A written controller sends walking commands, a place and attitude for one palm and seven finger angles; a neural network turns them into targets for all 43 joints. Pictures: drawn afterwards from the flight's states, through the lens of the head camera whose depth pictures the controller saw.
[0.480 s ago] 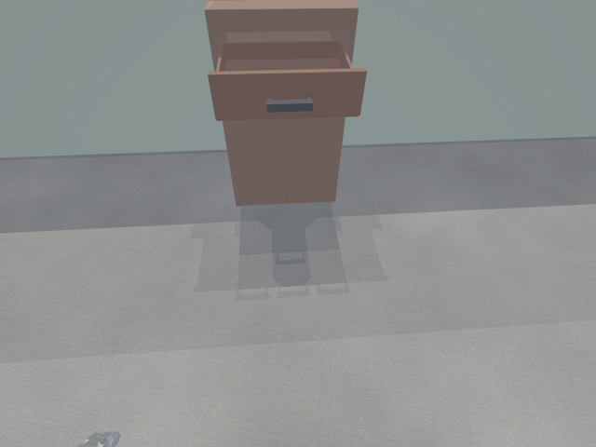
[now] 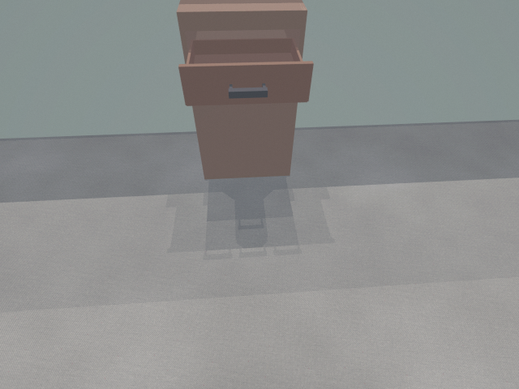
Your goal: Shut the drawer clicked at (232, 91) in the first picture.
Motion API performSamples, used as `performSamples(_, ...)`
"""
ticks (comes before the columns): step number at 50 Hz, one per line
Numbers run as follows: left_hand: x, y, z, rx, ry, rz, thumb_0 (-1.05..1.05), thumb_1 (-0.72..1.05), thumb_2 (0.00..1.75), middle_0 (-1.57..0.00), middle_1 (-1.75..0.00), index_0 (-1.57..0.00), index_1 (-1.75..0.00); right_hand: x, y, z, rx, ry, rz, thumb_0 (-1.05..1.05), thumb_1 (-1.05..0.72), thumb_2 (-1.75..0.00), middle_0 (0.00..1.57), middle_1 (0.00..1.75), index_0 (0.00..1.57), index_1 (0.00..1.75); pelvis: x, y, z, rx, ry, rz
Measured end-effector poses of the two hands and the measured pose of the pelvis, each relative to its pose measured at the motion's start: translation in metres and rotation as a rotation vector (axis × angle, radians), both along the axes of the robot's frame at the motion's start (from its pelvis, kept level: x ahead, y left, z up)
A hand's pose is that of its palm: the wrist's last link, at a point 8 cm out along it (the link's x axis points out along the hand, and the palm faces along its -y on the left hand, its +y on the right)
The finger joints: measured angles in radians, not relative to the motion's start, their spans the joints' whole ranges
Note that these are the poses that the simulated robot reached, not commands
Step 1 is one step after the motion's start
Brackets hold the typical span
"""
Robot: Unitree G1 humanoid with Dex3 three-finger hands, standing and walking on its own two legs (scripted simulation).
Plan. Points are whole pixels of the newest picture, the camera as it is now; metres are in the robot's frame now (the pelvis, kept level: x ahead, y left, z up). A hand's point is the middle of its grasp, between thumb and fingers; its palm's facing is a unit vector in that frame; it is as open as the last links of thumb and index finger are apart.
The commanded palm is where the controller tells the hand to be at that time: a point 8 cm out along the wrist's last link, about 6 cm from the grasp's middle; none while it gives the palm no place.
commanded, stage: stand and wait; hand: left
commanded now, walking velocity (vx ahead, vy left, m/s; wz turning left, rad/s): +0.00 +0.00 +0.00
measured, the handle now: (247, 89) +1.02 +0.10 -0.05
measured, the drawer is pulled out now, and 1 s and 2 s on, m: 0.30 0.30 0.30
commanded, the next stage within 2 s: look at it before walking up in 0.34 s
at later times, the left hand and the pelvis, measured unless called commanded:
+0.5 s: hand out of the picture +0.06 +0.23 -0.15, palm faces -0.04 -0.95 -0.32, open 7.4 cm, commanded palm none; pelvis -0.01 -0.01 +0.00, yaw +0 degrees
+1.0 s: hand out of the picture +0.07 +0.24 -0.15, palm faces -0.04 -0.94 -0.33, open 7.4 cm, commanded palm none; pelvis +0.01 +0.00 +0.00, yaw -1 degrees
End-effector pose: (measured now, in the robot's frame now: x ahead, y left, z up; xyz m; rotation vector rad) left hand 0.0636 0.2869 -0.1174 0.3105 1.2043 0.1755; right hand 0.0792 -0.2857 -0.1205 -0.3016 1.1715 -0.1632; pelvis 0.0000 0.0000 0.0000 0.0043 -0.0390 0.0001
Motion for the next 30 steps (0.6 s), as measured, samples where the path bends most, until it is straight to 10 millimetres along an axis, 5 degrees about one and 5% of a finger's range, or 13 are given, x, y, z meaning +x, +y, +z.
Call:
performSamples(13, -0.014, -0.005, -0.002, 0.0, 0.035, 0.007, 0.0, 0.91, 0.9, -0.2, -0.3, -0.2, -0.3, -0.038, -0.008, -0.005, 0.001, 0.087, -0.038, 0.01, -0.91, -0.9, 0.21, 0.3, 0.2, 0.3, -0.007, -0.006, 0.001, -0.002, 0.0, -0.003)
performSamples(30, -0.001, -0.009, -0.001, -0.007, 0.008, -0.006, 0.0, 0.91, 0.9, -0.2, -0.3, -0.2, -0.3, -0.029, -0.002, -0.004, 0.015, 0.059, -0.038, 0.01, -0.91, -0.9, 0.21, 0.3, 0.2, 0.3, -0.005, -0.006, 0.002, -0.002, 0.006, -0.01)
